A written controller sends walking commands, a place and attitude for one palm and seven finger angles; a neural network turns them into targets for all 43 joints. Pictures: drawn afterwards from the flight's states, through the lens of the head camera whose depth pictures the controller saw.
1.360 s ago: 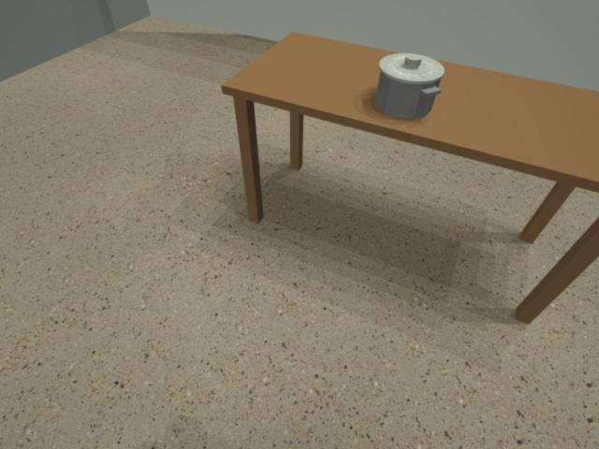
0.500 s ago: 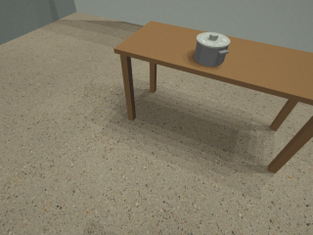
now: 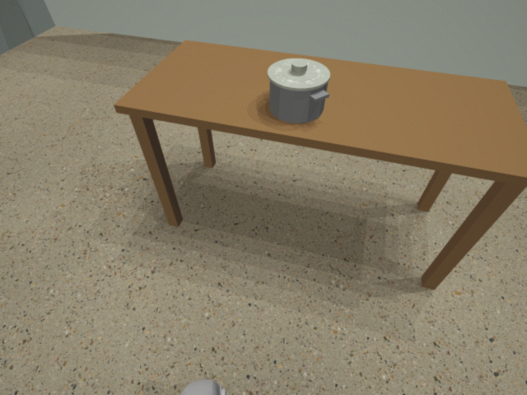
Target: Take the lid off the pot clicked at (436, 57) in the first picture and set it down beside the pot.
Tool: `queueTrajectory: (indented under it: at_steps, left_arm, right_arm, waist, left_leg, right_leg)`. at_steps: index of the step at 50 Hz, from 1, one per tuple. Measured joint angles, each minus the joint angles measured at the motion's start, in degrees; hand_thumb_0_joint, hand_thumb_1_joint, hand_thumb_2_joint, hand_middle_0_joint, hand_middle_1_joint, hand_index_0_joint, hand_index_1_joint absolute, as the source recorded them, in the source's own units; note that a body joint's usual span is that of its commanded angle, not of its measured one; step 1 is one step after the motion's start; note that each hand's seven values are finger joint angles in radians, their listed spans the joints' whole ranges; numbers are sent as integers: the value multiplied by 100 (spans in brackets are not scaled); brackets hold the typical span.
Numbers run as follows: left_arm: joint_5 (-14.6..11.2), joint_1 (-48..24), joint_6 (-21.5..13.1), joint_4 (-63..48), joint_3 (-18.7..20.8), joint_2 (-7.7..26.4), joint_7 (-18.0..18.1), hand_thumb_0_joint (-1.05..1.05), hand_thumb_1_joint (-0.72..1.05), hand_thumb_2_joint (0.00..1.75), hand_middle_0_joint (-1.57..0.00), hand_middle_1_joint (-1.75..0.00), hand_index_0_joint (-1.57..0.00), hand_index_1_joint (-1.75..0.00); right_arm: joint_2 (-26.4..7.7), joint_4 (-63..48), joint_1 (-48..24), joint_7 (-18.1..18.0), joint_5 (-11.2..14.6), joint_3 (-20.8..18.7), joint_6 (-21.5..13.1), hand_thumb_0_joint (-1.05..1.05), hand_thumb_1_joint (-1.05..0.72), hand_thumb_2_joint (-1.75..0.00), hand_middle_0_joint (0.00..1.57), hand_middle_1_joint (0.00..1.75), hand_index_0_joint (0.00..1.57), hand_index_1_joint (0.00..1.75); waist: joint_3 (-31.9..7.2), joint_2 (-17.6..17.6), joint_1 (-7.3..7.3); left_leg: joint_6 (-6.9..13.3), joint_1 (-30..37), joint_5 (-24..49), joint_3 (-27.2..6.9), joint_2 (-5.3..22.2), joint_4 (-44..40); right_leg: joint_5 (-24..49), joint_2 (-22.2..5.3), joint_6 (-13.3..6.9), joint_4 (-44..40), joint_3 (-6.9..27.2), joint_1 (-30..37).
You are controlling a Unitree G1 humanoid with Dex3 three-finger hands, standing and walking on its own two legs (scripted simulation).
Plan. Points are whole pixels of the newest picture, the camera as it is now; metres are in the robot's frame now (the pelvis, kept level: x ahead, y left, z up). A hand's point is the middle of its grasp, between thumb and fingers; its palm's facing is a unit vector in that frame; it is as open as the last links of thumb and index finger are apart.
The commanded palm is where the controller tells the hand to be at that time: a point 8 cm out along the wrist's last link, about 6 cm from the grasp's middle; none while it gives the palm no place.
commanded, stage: walk to a spot facing it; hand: left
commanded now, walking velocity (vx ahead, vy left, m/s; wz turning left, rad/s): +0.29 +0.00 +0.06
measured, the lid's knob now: (299, 66) +0.96 -0.05 +0.04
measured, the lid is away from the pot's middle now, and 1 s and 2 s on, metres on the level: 0.00 0.00 0.00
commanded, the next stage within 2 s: turn to face it in 0.08 s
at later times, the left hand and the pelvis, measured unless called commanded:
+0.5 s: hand (150, 356) +0.22 +0.24 -0.18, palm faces +0.01 -0.98 -0.18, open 7.4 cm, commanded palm none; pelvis +0.19 +0.06 -0.01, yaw -6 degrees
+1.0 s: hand (170, 311) +0.31 +0.22 -0.19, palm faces -0.14 -0.98 -0.13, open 7.4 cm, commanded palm none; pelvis +0.27 +0.06 -0.01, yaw -11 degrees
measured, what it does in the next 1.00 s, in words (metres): walks ahead: left foot, then right foot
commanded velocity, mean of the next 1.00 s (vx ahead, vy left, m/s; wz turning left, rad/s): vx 0.14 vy -0.02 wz -0.18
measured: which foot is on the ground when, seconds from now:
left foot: up 0.00-0.24, down 0.26-0.68, up 0.70-0.94, down 0.96-1.00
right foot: down 0.00-0.26, up 0.28-0.64, down 0.66-0.96, up 0.98-1.00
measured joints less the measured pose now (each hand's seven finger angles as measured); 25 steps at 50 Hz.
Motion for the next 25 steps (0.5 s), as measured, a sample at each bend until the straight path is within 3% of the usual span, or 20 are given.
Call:
queueTrajectory:
  at_steps: [6,12,13,14,16,19,21,25]
  left_arm:
    - [11,214,-56,219,-61,-194,26,0,90,89,-21,-30,-20,-30]
    - [21,277,-47,282,-24,-143,95,0,90,89,-21,-30,-20,-30]
    - [11,329,-32,293,-12,-138,106,0,90,89,-21,-30,-20,-30]
    - [-22,355,1,315,2,-133,112,0,90,89,-21,-30,-20,-30]
    - [-75,201,104,337,28,-39,124,1,90,89,-21,-30,-20,-30]
    - [-69,-77,197,219,90,98,139,1,91,90,-20,-30,-20,-30]
    - [-38,-276,273,61,136,146,119,1,91,90,-20,-30,-20,-30]
    - [3,-604,425,-290,182,151,70,0,91,90,-20,-30,-20,-30]
  right_arm:
    - [97,-423,-604,69,43,-27,-42,1,-91,-90,20,30,20,30]
    - [232,-576,-979,79,59,58,-145,1,-91,-90,20,30,20,30]
    - [235,-614,-987,65,37,86,-200,1,-91,-90,20,30,20,30]
    - [238,-645,-988,34,5,102,-255,0,-91,-90,20,30,20,30]
    - [312,-656,-1000,-34,12,146,-278,0,-91,-90,20,30,20,30]
    - [397,-602,-867,-108,22,205,-262,0,-91,-90,20,30,20,30]
    - [381,-597,-765,-221,79,107,-303,-1,-93,-90,20,30,21,30]
    - [168,-496,-600,-233,33,86,-190,-2,-94,-90,20,30,21,30]
  waist:
    - [6,91,-8]
    - [175,-6,174]
    - [187,-7,182]
    - [174,9,157]
    - [245,-141,137]
    - [282,-283,160]
    - [274,-313,146]
    - [198,-249,118]
  left_leg:
    - [-53,-595,672,4,87,-1175]
    - [187,31,844,197,-230,-2762]
    - [239,300,1097,211,-286,-3047]
    - [332,436,852,214,-295,-3070]
    - [419,515,403,344,-366,-2795]
    - [378,939,351,559,-404,-3080]
    - [404,1206,416,668,-433,-3401]
    - [417,1522,475,802,-457,-3800]
  right_leg:
    - [-19,85,92,-780,73,765]
    - [-652,-30,300,-602,74,1324]
    - [-888,-57,320,-152,100,1238]
    - [-1097,-77,319,618,93,956]
    - [-1405,-131,251,2748,307,99]
    - [-1083,-238,280,4517,342,-1023]
    - [-809,-372,359,4572,279,-1551]
    - [-439,-606,480,3476,133,-2000]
